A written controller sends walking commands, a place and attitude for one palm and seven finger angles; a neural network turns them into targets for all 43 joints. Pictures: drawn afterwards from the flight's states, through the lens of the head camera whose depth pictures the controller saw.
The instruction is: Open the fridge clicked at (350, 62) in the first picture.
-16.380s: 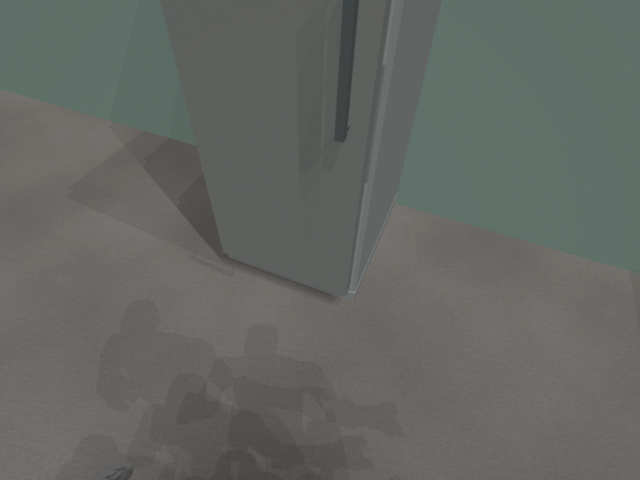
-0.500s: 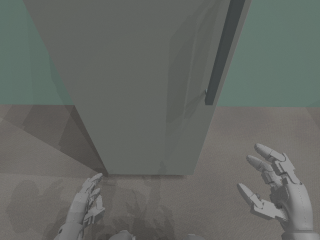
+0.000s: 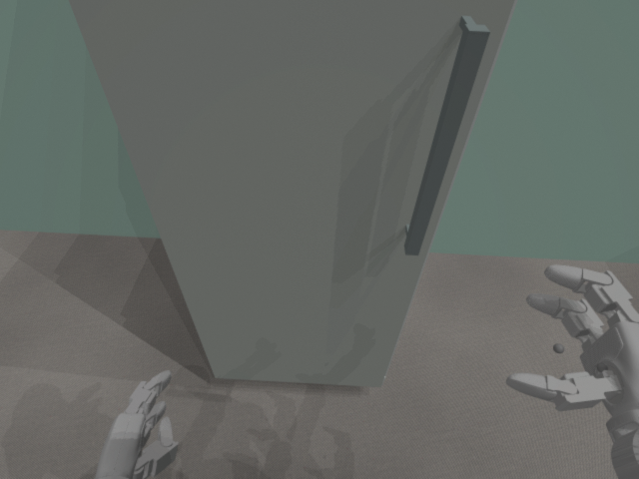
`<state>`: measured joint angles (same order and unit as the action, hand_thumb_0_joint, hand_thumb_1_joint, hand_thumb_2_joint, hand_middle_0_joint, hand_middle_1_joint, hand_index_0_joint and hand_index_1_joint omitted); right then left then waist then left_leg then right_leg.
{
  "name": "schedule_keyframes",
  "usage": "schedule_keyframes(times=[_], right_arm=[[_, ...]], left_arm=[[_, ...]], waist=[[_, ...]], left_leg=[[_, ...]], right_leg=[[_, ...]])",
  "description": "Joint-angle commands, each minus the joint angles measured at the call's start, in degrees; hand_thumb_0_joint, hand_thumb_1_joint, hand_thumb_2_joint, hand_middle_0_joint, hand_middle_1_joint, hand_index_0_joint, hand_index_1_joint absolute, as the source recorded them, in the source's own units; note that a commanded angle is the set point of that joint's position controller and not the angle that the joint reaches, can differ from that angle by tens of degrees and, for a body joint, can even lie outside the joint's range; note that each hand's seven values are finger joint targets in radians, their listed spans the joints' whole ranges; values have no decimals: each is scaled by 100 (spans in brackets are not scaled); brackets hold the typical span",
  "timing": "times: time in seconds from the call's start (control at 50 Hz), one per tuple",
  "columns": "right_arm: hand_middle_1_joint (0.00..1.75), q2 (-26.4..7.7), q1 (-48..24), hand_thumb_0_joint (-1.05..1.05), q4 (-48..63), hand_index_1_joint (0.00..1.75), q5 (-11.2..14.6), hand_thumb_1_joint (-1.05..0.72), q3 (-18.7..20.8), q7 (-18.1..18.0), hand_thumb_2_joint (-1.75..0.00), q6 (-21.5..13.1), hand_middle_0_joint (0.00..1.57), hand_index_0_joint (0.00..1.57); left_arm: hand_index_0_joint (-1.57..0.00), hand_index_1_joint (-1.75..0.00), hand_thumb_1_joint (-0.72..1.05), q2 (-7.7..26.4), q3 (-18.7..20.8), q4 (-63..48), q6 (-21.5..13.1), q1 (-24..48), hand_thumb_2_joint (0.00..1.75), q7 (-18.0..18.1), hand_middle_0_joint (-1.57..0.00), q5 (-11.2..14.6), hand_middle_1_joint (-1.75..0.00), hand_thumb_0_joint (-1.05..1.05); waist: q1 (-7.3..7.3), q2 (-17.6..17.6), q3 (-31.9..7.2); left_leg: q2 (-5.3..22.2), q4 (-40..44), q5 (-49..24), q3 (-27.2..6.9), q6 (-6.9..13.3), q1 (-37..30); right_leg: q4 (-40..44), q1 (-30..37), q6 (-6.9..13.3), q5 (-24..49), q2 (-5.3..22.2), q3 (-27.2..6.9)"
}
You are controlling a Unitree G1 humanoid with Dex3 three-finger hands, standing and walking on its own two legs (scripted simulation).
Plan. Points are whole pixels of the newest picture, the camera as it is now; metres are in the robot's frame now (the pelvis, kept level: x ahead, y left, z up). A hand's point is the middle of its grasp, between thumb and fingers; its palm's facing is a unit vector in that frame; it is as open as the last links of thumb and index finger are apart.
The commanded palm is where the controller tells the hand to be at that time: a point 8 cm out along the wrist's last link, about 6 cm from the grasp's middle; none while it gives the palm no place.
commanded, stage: raise the hand to about handle height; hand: right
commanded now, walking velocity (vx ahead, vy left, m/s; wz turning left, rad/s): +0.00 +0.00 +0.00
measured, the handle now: (434, 157) +0.49 -0.14 +0.18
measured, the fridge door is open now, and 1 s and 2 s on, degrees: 0 0 0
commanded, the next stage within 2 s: move the hooked fingers beside the handle in 0.98 s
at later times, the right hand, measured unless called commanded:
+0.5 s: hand (624, 263) +0.28 -0.27 +0.21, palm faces +0.14 +0.99 -0.08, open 14.0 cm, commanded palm +0.24 -0.31 +0.21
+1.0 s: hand (615, 267) +0.27 -0.27 +0.21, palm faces +0.14 +0.99 -0.06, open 14.0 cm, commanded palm +0.24 -0.30 +0.21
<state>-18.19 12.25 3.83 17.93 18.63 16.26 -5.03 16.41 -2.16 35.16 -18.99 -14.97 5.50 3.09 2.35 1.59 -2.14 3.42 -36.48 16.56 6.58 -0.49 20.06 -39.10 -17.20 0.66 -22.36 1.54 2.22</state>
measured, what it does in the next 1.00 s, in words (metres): stands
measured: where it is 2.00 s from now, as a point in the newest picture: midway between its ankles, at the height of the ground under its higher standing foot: outside the picture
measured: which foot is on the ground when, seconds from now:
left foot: down 0.00-1.00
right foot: down 0.00-1.00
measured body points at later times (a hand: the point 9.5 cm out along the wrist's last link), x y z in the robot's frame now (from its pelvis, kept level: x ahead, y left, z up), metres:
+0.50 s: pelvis +0.00 +0.01 +0.02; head -0.02 +0.03 +0.47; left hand +0.19 +0.23 -0.05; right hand +0.26 -0.33 +0.21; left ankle +0.03 +0.13 -0.72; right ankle -0.02 -0.11 -0.72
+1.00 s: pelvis -0.01 +0.02 +0.02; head -0.03 +0.04 +0.47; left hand +0.19 +0.24 -0.05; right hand +0.26 -0.32 +0.21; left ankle +0.03 +0.13 -0.72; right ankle -0.02 -0.11 -0.72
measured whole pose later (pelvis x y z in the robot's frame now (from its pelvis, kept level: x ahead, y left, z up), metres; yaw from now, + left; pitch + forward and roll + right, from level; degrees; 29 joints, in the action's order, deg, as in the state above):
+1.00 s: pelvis -0.01 +0.02 +0.02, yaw +1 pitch -4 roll +0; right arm -25.6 -8.1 -6.4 17.8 27.9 22.0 12.3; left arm 15.5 -5.1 34.9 -12.7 -12.6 6.3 4.4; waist 3.6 3.2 0.0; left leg 2.1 -25.9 11.4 6.5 0.7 10.3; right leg -26.9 -6.6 -0.5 -16.1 2.0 2.6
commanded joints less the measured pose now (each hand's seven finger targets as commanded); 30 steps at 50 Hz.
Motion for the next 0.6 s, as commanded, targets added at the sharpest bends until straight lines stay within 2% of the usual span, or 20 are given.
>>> schedule_keyframes(times=[0.0,0.02,0.06,0.1,0.14,0.2,0.24,0.34,0.38,0.44,0.46,0.48,0.5,0.52,0.54,0.58], right_arm=[[115,-1233,-1335,0,1032,115,179,43,712,107,-33,-28,29,29],[117,-1185,-1459,0,991,117,185,45,660,171,-32,80,30,30],[120,-1334,-1757,0,1078,120,162,50,764,232,-30,271,30,30],[120,-1492,-1884,0,916,120,190,50,917,294,-30,477,30,30],[120,-1535,-2268,0,866,120,195,50,935,344,-30,631,30,30],[120,-1789,-2589,0,747,120,205,50,1138,389,-30,784,30,30],[120,-1849,-2979,0,749,120,178,50,1122,435,-30,870,30,30],[120,-2113,-3489,0,399,120,177,50,1245,569,-30,1067,30,30],[120,-2270,-3663,0,358,120,159,50,1336,607,-30,1139,30,30],[120,-2514,-3912,0,219,120,170,50,1503,662,-30,1237,30,30],[120,-2537,-3975,0,107,120,162,50,1492,683,-30,1281,30,30],[120,-2386,-3825,0,-100,120,185,50,1425,720,-30,1324,30,30],[120,-2339,-3561,0,-283,120,229,50,1437,755,-30,1375,30,30],[120,-2215,-3423,0,-435,120,251,50,1364,808,-30,1422,30,30],[120,-2231,-3431,0,-378,120,253,50,1350,840,-30,1457,30,30],[120,-2218,-3458,0,-330,120,255,50,1320,839,-30,1500,30,30]], left_arm=[[-20,-30,90,570,146,-887,-304,560,90,53,-20,12,-30,0],[-20,-30,90,569,132,-879,-273,591,90,62,-20,34,-30,0],[-20,-30,90,555,108,-905,-231,640,90,72,-20,37,-30,0],[-20,-30,90,555,78,-900,-160,672,90,82,-20,32,-30,0],[-20,-30,90,522,40,-905,-88,738,90,97,-20,56,-30,0],[-20,-30,90,521,4,-899,-10,820,90,113,-20,53,-30,0],[-20,-30,90,498,-23,-922,45,876,90,130,-20,80,-30,0],[-20,-30,90,505,-55,-897,147,953,90,155,-20,113,-30,0],[-20,-30,90,508,-46,-929,172,977,90,169,-20,119,-30,0],[-20,-30,90,531,-49,-944,222,1016,90,141,-20,130,-30,0],[-20,-30,90,534,-51,-944,232,1016,90,138,-20,135,-30,0],[-20,-30,90,539,-40,-936,243,994,90,126,-20,133,-30,0],[-20,-30,90,558,-17,-953,269,992,90,95,-20,137,-30,0],[-20,-30,90,576,-4,-943,295,976,90,72,-20,148,-30,0],[-20,-30,90,607,8,-976,314,1005,90,53,-20,157,-30,0],[-20,-30,90,613,17,-1029,346,1040,90,40,-20,176,-30,0]], waist=[[104,204,-531],[73,181,-511],[108,412,-615],[143,211,-609],[99,205,-560],[128,189,-598],[97,337,-648],[73,249,-602],[90,362,-745],[127,263,-855],[120,261,-790],[114,295,-737],[160,32,-708],[132,-73,-649],[153,36,-645],[139,0,-596]], left_leg=[[-331,614,-1130,-125,177,-928],[-323,656,-1188,-127,166,-938],[-317,698,-1337,-125,174,-1058],[-333,812,-1466,-150,175,-1170],[-327,906,-1397,-153,161,-1151],[-337,1023,-1436,-198,177,-1296],[-317,1082,-1368,-201,174,-1315],[-304,1255,-1265,-229,178,-1382],[-292,1278,-1283,-247,183,-1431],[-275,1303,-1428,-258,189,-1610],[-279,1327,-1405,-262,193,-1554],[-272,1325,-1421,-270,196,-1522],[-247,1327,-1485,-313,203,-1613],[-223,1308,-1496,-324,184,-1550],[-214,1300,-1447,-345,188,-1510],[-215,1316,-1243,-349,173,-1403]], right_leg=[[1076,119,-50,1656,-111,-354],[1123,182,-41,1677,-114,-338],[1201,348,-58,1840,-121,-339],[1226,437,-32,1926,-119,-321],[1309,503,-25,1833,-127,-315],[1366,607,-3,1871,-139,-320],[1445,681,-8,1800,-152,-312],[1567,747,14,1688,-154,-321],[1590,841,27,1727,-165,-316],[1626,850,32,1840,-169,-311],[1647,860,40,1825,-170,-316],[1642,843,33,1820,-175,-298],[1602,757,33,1857,-147,-281],[1595,700,38,1810,-146,-253],[1591,679,29,1761,-147,-246],[1576,636,28,1630,-151,-239]])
